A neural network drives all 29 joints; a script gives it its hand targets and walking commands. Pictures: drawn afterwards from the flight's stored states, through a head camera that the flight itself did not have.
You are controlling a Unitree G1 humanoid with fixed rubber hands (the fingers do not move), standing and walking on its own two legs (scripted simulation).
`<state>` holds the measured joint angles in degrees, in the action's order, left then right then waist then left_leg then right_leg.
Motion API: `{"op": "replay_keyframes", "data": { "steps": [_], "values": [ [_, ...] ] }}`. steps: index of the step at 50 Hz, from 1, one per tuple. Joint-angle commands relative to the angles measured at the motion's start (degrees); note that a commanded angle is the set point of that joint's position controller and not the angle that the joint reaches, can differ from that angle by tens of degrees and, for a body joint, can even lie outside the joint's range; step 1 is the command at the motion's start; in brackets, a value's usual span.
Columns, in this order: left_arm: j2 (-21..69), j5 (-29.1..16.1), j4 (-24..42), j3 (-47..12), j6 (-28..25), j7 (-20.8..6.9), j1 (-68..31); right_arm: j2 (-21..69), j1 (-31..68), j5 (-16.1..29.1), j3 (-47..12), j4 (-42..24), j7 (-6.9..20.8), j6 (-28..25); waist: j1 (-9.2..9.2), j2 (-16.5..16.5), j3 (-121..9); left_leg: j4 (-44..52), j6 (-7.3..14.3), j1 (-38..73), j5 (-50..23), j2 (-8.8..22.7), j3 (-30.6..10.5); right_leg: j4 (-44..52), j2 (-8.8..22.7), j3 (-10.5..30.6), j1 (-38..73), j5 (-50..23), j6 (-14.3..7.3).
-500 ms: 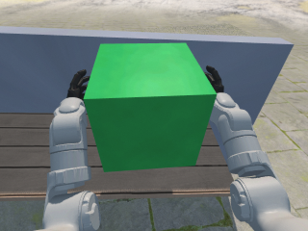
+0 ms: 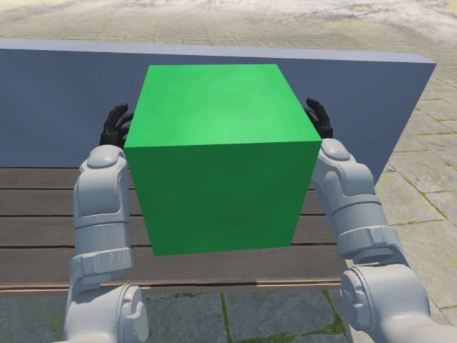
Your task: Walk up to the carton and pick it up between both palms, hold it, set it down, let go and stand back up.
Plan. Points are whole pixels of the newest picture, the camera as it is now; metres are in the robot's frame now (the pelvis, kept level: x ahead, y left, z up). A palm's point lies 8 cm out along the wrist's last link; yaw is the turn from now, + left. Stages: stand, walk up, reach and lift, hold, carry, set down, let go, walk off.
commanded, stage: hold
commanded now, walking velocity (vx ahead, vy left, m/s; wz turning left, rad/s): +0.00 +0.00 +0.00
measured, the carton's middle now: (218, 154) +0.40 +0.01 +0.18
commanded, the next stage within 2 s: set down in 1.38 s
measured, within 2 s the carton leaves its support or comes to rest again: neither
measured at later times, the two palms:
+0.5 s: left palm (114, 148) +0.36 +0.18 +0.22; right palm (318, 141) +0.37 -0.16 +0.23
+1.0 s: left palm (113, 147) +0.35 +0.18 +0.23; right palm (318, 140) +0.37 -0.16 +0.23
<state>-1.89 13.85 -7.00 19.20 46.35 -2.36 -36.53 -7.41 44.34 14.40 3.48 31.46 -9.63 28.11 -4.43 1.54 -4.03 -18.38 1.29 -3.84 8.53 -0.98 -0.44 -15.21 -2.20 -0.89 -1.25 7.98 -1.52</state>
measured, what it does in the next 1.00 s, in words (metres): stands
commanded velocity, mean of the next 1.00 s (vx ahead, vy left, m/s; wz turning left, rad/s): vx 0.00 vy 0.00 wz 0.00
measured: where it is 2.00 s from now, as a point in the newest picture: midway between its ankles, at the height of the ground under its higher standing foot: outside the picture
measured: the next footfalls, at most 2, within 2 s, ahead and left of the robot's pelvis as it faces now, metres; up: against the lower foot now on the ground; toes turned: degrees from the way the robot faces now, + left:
none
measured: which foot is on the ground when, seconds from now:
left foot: down 0.00-1.00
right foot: down 0.00-1.00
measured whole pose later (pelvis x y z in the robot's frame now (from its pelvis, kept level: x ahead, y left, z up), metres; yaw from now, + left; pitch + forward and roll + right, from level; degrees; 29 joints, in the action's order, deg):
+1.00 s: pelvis +0.00 +0.00 +0.00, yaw +0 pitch -6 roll -1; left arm -1.9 14.3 -6.5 19.9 46.7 -3.4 -37.0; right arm -6.5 44.4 13.4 4.4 31.0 -9.7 28.4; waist -4.6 1.8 -4.1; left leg -18.0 1.0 -2.9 8.6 -0.9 -0.9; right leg -14.9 -2.3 -1.3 -0.2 8.3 -1.8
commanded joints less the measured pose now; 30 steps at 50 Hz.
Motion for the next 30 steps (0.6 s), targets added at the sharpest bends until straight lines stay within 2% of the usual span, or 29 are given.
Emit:
{"op": "replay_keyframes", "data": {
  "steps": [1,9,11,14,20,21,22,25,30],
  "values": [
    [28.1,-9.9,7.4,-28.5,-4.4,-8.0,-42.8,33.6,43.3,6.2,-20.5,-17.0,7.6,-2.8,-0.01,-2.1,-19.5,1.9,-1.8,4.8,-8.4,-0.3,0.2,1.1,-0.2,-0.1,3.3,-8.7,3.2],
    [27.9,-9.3,5.5,-28.4,-4.2,-8.0,-42.3,32.5,42.1,5.9,-19.4,-14.0,7.6,-2.7,-0.69,-3.2,-17.3,1.8,-2.2,5.4,-8.4,-0.3,0.1,1.4,-0.1,-0.2,2.3,-8.2,3.0],
    [27.9,-9.5,6.9,-28.8,-4.2,-8.0,-42.5,32.4,41.8,6.3,-19.7,-14.0,7.5,-2.7,-0.81,-3.7,-18.0,1.7,-2.5,5.5,-8.8,-0.2,0.0,1.2,-0.3,-0.3,2.8,-8.2,2.9],
    [27.6,-9.1,5.6,-27.9,-4.2,-8.1,-43.1,32.2,42.7,6.1,-19.1,-13.5,7.6,-2.6,-0.65,-3.2,-17.0,2.1,-2.2,4.8,-8.0,-0.2,0.1,1.4,-0.2,-0.2,2.3,-7.3,3.0],
    [28.4,-10.0,8.1,-29.0,-4.4,-7.8,-42.2,32.9,42.6,7.4,-20.7,-16.3,7.5,-2.9,-0.44,-3.2,-20.0,0.8,-2.6,6.4,-12.2,-0.4,-0.1,0.9,-0.6,-0.3,3.8,-10.9,3.0],
    [28.6,-11.8,10.8,-30.3,-4.7,-7.3,-45.7,33.4,45.6,7.8,-20.5,-19.4,7.8,-3.4,0.02,-3.3,-22.7,0.5,-2.7,7.1,-14.4,0.2,-0.7,0.6,-1.2,-1.0,3.3,-10.7,2.6],
    [28.5,-11.7,9.9,-30.4,-4.5,-6.8,-45.0,32.8,44.6,7.7,-20.4,-19.0,8.0,-3.1,-0.22,-3.5,-22.1,0.1,-2.7,7.4,-15.2,0.3,-0.6,0.9,-1.1,-0.6,2.6,-10.8,2.4],
    [28.1,-10.6,8.5,-29.0,-4.0,-6.6,-43.0,32.1,43.4,7.3,-20.4,-17.9,8.3,-2.8,0.16,-2.4,-20.5,0.4,-2.3,7.2,-14.4,0.4,-0.4,1.2,-1.0,-0.5,2.8,-10.6,2.4],
    [26.4,-7.3,5.3,-25.3,-2.3,-8.6,-39.2,30.4,41.1,5.4,-19.0,-13.3,8.0,-1.7,0.37,-1.7,-15.0,2.8,-1.5,3.8,-8.5,0.4,0.3,2.0,0.1,0.6,4.7,-8.2,2.2]
  ]
}}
